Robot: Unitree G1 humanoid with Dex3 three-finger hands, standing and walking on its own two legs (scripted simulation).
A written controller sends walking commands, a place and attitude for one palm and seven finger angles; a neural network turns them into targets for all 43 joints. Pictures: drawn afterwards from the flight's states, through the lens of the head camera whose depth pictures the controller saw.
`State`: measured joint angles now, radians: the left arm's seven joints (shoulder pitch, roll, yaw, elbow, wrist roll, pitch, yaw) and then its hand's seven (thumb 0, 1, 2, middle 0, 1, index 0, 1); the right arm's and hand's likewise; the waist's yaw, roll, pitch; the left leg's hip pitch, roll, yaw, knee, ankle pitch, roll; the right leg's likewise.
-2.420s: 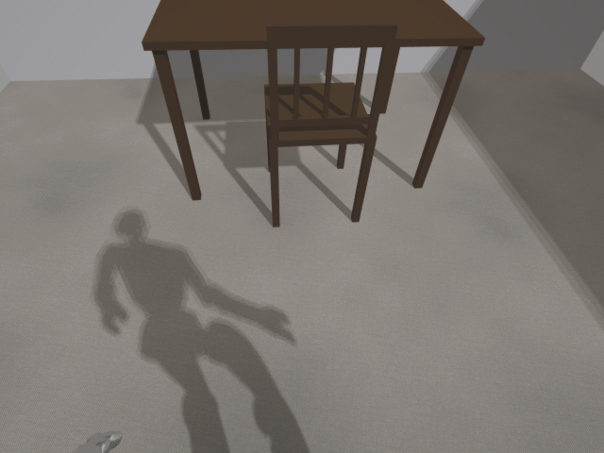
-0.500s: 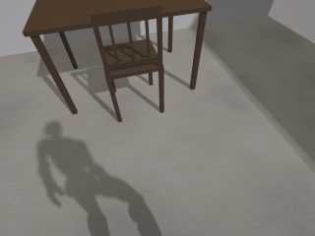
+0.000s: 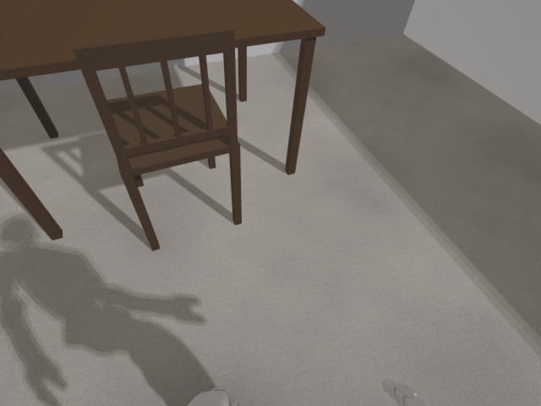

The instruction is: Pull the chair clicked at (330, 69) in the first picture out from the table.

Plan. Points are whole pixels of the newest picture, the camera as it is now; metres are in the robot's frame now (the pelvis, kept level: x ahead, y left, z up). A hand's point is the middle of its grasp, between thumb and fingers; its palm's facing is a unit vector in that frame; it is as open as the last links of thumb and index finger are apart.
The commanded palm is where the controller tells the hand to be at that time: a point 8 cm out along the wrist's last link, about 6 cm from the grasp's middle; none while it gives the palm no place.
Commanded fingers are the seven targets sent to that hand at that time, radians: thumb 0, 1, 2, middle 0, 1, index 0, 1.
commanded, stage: walk to a spot facing it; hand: left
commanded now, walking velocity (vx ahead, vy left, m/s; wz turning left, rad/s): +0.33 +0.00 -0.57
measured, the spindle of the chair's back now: (171, 101) +0.86 +0.37 -0.07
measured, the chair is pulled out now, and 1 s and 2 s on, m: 0.00 0.00 0.00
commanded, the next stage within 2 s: turn to face it in 0.44 s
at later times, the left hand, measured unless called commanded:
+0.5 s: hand (219, 287) +0.35 +0.13 -0.14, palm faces -0.31 -0.93 -0.18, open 7.3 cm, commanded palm none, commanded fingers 0.00 0.90 0.90 -0.20 -0.30 -0.20 -0.30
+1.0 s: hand (213, 275) +0.38 +0.16 -0.16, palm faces -0.10 -0.98 -0.14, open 7.3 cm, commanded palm none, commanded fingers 0.00 0.90 0.90 -0.20 -0.30 -0.20 -0.30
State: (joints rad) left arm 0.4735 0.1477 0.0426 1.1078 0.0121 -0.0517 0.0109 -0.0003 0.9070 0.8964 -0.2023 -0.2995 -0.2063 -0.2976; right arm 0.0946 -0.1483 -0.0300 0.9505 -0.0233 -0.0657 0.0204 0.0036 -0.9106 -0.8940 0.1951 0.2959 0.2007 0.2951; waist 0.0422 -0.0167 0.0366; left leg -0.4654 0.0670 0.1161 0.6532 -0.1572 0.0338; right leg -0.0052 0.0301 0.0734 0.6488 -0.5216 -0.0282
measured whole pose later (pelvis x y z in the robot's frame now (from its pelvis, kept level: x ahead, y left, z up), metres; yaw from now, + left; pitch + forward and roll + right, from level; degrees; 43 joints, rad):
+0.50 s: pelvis +0.19 -0.01 +0.01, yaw -17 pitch -1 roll +0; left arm 0.12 0.19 0.07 0.93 0.02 0.03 -0.04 0.00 0.91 0.90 -0.19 -0.30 -0.20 -0.30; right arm 0.41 -0.15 -0.04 1.07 -0.02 -0.04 -0.02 0.00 -0.91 -0.89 0.20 0.30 0.20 0.30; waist -0.06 0.00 0.09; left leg 0.01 0.11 0.41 0.49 -0.45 -0.03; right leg -0.53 -0.06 -0.14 0.71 -0.19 -0.01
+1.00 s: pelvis +0.26 -0.01 +0.01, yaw -8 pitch +0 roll -2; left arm 0.17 0.19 0.06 0.95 0.01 0.04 0.02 0.00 0.91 0.90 -0.20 -0.30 -0.21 -0.30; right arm 0.26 -0.16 -0.04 0.98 -0.02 0.03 0.01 0.00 -0.92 -0.89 0.19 0.30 0.20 0.29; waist -0.02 -0.04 0.03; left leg -0.33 0.05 0.09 0.69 -0.35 0.04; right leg -0.38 -0.08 -0.19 0.79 -0.44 0.02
